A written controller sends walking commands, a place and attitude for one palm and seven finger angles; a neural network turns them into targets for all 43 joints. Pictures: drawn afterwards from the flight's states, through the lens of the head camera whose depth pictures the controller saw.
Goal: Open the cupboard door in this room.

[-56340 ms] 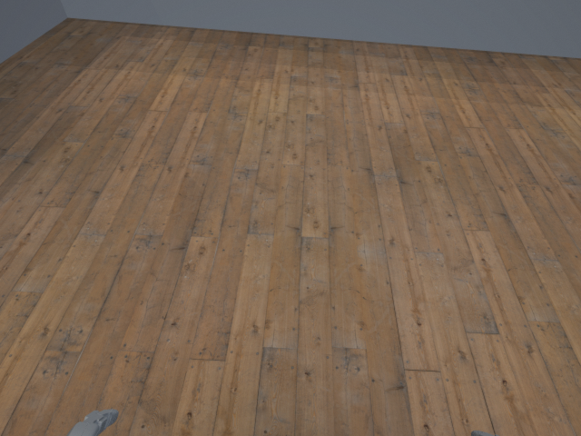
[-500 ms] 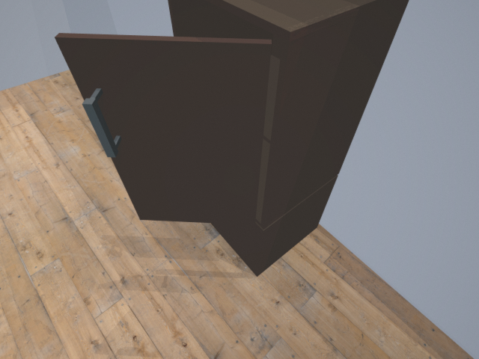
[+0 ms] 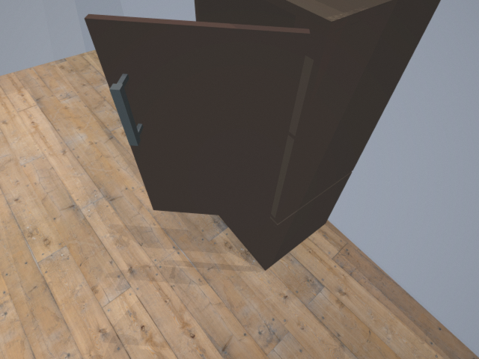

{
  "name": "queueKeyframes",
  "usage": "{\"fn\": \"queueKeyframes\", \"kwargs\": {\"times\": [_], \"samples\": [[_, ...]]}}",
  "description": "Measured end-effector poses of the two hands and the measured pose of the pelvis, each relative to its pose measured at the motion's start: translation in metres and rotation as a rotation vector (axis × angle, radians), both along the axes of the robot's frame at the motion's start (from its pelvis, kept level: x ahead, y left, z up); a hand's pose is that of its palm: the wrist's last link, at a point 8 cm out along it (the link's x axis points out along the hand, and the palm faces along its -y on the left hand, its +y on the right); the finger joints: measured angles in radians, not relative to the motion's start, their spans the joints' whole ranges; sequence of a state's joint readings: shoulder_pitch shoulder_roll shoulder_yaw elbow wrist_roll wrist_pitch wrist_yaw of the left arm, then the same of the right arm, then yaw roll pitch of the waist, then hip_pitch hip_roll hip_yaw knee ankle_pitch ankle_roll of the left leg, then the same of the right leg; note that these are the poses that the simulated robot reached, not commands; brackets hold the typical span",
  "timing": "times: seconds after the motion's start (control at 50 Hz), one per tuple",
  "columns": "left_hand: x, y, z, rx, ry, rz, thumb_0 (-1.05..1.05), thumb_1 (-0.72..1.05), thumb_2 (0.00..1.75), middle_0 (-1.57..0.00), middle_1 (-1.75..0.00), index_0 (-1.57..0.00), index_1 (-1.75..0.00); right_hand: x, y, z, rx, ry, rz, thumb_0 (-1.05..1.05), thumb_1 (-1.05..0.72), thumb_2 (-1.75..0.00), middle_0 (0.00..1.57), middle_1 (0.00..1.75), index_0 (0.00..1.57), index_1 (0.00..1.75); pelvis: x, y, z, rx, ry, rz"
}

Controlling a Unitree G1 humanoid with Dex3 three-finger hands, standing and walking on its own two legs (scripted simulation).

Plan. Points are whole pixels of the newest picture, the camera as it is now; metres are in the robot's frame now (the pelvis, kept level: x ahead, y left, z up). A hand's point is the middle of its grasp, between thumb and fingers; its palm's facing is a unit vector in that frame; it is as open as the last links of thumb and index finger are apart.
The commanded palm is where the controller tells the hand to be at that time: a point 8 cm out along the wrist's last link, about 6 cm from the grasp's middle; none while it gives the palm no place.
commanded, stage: shuffle to correct the standing spot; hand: left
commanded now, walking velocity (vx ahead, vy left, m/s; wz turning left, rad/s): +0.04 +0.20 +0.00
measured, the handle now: (129, 111) +0.54 +0.28 +0.09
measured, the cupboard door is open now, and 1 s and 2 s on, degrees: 48 48 48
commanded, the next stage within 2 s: come to a stop and stand still in 0.40 s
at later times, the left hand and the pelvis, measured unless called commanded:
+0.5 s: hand out of the picture -0.01 +0.23 -0.16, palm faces +0.09 -0.97 -0.23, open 7.4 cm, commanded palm none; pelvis +0.00 +0.05 +0.01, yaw +1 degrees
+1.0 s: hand out of the picture +0.07 +0.27 -0.17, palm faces -0.01 -0.98 -0.21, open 7.3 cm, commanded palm none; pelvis +0.01 +0.09 +0.00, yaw -1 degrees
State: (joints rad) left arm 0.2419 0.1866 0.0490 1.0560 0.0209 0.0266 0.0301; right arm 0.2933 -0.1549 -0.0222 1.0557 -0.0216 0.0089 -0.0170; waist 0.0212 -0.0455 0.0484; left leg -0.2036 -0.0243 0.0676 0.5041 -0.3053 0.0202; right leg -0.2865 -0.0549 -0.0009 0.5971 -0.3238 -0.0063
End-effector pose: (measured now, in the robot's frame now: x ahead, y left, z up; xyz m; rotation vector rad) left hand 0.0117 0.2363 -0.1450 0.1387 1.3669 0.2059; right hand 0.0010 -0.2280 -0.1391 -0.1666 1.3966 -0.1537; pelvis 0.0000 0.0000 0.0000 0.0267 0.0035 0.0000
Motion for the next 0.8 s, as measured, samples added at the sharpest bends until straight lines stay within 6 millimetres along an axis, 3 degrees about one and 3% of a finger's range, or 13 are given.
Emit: {"fn": "queueKeyframes", "kwargs": {"times": [0.12, 0.26, 0.44, 0.54, 0.6, 0.68, 0.74, 0.8], "samples": [[0.011, 0.016, 0.005, 0.033, -0.001, -0.022, 0.0, 0.91, 0.9, -0.2, -0.3, -0.2, -0.3, -0.002, 0.019, -0.005, 0.028, -0.001, -0.008, 0.0, -0.91, -0.9, 0.2, 0.3, 0.2, 0.29, -0.002, 0.01, -0.001, 0.007, 0.01, -0.019], [0.02, 0.01, 0.014, 0.056, -0.062, -0.03, 0.0, 0.91, 0.9, -0.2, -0.3, -0.2, -0.3, 0.005, 0.02, -0.021, 0.065, 0.007, -0.006, 0.01, -0.92, -0.9, 0.2, 0.3, 0.2, 0.29, 0.0, 0.012, -0.005, 0.01, 0.013, 0.0], [-0.021, 0.027, 0.023, 0.024, 0.01, 0.024, 0.0, 0.91, 0.9, -0.2, -0.3, -0.2, -0.3, 0.061, 0.027, 0.006, 0.04, -0.091, 0.054, 0.01, -0.91, -0.9, 0.2, 0.3, 0.2, 0.29, 0.002, 0.034, 0.011, 0.044, 0.015, 0.013], [-0.039, 0.059, 0.012, 0.0, 0.07, 0.047, 0.0, 0.9, 0.9, -0.2, -0.3, -0.2, -0.3, 0.098, 0.05, 0.015, 0.001, -0.167, 0.088, 0.01, -0.91, -0.9, 0.19, 0.3, 0.2, 0.29, 0.007, 0.063, 0.007, 0.035, 0.015, 0.006], [-0.043, 0.087, -0.007, -0.008, 0.1, 0.051, 0.0, 0.9, 0.9, -0.2, -0.3, -0.2, -0.3, 0.113, 0.068, 0.012, -0.038, -0.229, 0.101, 0.0, -0.91, -0.9, 0.2, 0.3, 0.2, 0.29, 0.013, 0.086, -0.008, -0.008, 0.015, 0.005], [-0.031, 0.112, -0.015, 0.003, 0.104, 0.044, 0.0, 0.91, 0.9, -0.2, -0.3, -0.2, -0.3, 0.107, 0.096, 0.016, -0.046, -0.216, 0.106, 0.0, -0.91, -0.9, 0.2, 0.3, 0.2, 0.29, 0.017, 0.097, -0.006, 0.0, 0.005, 0.008], [-0.014, 0.116, -0.011, -0.011, 0.07, 0.031, 0.0, 0.91, 0.9, -0.2, -0.3, -0.2, -0.3, 0.094, 0.113, 0.018, -0.031, -0.183, 0.089, 0.0, -0.91, -0.9, 0.2, 0.3, 0.2, 0.29, 0.02, 0.102, 0.0, -0.009, 0.007, 0.01], [0.003, 0.112, -0.005, -0.033, 0.047, 0.004, 0.0, 0.91, 0.9, -0.2, -0.3, -0.19, -0.3, 0.085, 0.112, 0.02, -0.044, -0.167, 0.054, -0.01, -0.94, -0.9, 0.2, 0.3, 0.2, 0.3, 0.02, 0.106, 0.005, -0.016, 0.011, 0.002]]}}
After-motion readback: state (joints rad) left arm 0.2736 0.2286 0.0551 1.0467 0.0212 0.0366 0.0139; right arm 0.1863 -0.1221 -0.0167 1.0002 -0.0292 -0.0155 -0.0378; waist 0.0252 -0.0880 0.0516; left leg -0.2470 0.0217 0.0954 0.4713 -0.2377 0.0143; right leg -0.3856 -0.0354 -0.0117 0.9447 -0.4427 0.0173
